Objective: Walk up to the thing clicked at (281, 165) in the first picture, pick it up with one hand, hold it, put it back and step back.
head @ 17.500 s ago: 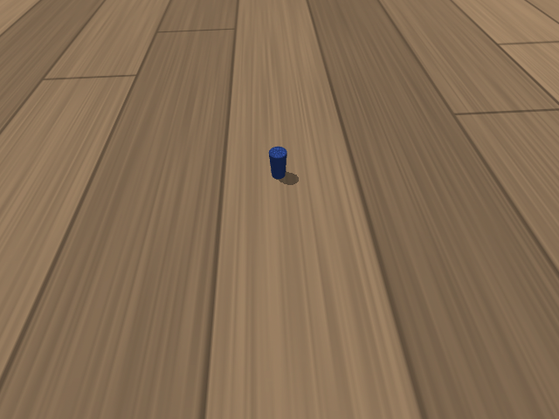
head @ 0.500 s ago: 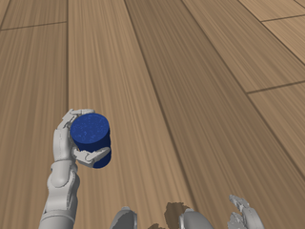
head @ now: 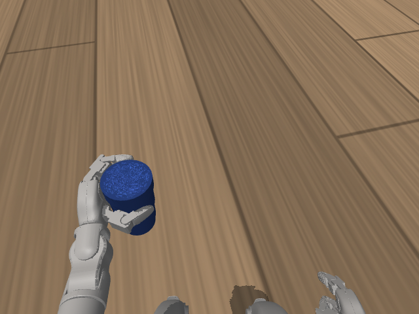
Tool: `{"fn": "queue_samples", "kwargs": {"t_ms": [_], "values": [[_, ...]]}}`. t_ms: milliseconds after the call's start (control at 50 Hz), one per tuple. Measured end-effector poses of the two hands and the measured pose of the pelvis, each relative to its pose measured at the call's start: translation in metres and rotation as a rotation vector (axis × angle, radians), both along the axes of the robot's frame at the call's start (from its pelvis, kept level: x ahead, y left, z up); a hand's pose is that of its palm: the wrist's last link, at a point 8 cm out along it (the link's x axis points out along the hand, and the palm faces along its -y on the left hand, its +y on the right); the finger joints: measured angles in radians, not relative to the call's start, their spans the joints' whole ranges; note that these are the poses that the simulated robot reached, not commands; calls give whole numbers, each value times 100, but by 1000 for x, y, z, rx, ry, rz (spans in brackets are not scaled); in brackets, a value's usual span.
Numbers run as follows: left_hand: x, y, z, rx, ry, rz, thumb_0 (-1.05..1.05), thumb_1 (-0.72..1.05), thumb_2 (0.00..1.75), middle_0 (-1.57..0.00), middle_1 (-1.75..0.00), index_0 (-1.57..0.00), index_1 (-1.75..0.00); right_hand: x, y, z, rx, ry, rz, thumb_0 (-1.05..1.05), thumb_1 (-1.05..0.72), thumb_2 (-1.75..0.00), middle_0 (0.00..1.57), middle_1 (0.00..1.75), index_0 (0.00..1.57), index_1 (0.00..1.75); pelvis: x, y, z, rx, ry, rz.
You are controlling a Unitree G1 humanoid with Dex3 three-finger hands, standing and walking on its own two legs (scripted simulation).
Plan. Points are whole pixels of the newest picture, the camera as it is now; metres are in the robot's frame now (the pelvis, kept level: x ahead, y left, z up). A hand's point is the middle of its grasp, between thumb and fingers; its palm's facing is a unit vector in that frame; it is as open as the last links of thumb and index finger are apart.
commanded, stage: hold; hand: left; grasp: from the side
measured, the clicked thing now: (133, 201) +0.33 +0.17 +0.00
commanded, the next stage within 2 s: none
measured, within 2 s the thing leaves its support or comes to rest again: neither
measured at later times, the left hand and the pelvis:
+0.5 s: hand (122, 190) +0.33 +0.18 +0.05, palm faces +0.15 -0.99 -0.02, open 11.8 cm; pelvis +0.00 +0.01 +0.01, yaw +0 degrees
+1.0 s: hand (123, 192) +0.32 +0.17 +0.06, palm faces +0.14 -0.99 -0.03, open 11.8 cm; pelvis -0.01 +0.00 +0.02, yaw +0 degrees
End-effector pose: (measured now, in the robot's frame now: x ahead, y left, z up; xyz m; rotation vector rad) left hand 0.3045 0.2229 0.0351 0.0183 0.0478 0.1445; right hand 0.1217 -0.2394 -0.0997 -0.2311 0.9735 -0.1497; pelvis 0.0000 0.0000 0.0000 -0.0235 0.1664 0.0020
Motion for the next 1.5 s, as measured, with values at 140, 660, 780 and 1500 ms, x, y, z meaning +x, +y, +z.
{"fn": "queue_samples", "kwargs": {"t_ms": [140,660,780,1500], "values": [[2,2,7,-3,-12,4,3,-55,106,-67,-97,-57,-98,-1,1,4,4,4,-9,1,-92,-91,20,30,20,30,2,1,4,0,-13,-2],[-4,1,24,9,-21,-3,3,-55,106,-68,-96,-58,-97,3,9,17,20,-29,-5,1,-93,-91,20,30,20,30,1,6,14,1,-64,-3],[-8,0,27,5,-29,-4,2,-55,106,-68,-97,-58,-97,2,9,18,26,-34,-3,1,-93,-91,20,30,20,30,-1,5,16,3,-72,-4],[-14,-1,32,11,-38,-2,2,-55,106,-68,-97,-58,-97,-9,3,20,24,-32,-12,1,-93,-91,20,30,20,30,-8,2,19,8,-88,-2]]}}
